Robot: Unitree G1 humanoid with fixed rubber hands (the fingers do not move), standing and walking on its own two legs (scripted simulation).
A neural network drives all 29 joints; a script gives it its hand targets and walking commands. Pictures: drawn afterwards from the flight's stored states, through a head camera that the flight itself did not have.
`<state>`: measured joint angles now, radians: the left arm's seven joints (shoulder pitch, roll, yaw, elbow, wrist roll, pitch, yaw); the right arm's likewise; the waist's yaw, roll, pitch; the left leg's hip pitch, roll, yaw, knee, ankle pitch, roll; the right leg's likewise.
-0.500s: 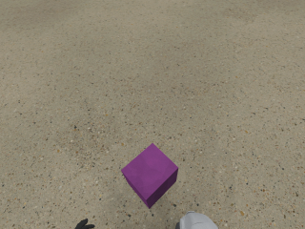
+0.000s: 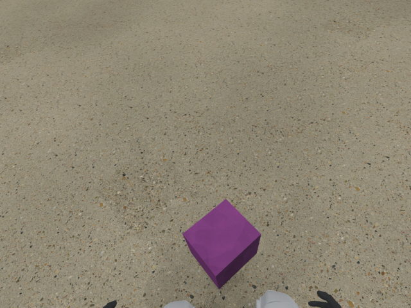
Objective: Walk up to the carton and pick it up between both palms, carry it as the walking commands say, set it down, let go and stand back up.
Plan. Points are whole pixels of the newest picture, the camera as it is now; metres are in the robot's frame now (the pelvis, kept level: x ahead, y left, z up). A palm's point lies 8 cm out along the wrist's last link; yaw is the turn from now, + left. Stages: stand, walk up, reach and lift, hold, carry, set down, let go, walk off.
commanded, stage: walk up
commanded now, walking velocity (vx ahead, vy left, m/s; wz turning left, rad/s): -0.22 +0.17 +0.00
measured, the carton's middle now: (222, 244) +0.43 -0.02 -0.63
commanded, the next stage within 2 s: none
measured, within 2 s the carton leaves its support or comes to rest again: neither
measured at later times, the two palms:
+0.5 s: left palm out of the picture +0.02 +0.26 -0.11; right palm out of the picture -0.07 -0.21 -0.13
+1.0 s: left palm out of the picture +0.02 +0.25 -0.11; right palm out of the picture -0.07 -0.22 -0.13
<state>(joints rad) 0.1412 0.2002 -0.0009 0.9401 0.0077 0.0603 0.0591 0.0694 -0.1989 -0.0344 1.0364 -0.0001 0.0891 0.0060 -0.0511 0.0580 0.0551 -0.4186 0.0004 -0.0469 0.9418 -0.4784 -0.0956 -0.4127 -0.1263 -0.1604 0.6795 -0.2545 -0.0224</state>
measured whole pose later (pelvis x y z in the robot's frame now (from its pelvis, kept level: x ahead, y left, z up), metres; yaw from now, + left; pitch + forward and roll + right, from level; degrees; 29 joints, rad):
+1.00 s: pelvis -0.07 +0.02 +0.02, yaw -3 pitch +1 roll +0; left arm 0.15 0.18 0.00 1.00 0.01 0.03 0.04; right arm 0.24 -0.19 -0.03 1.04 0.00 0.01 -0.02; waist -0.05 0.04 0.06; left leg -0.29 0.00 -0.02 0.43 -0.16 -0.01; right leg -0.14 -0.02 -0.13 0.44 -0.32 -0.02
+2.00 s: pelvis -0.06 +0.03 +0.01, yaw +1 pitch -1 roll -1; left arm 0.19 0.17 0.00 1.01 0.01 0.06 0.04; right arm 0.24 -0.18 -0.03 1.04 0.00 0.01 -0.03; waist -0.05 0.02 0.06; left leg -0.27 -0.01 -0.04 0.63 -0.34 0.02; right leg -0.16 -0.04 -0.17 0.61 -0.42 -0.01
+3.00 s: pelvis -0.09 +0.01 +0.02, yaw +0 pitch -2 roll +0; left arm 0.19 0.16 0.00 1.01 0.01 0.05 0.03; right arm 0.25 -0.18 -0.03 1.04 0.00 0.01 -0.03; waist -0.05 0.03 0.06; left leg -0.22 -0.02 -0.02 0.50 -0.23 0.01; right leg -0.14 -0.04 -0.18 0.49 -0.31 -0.02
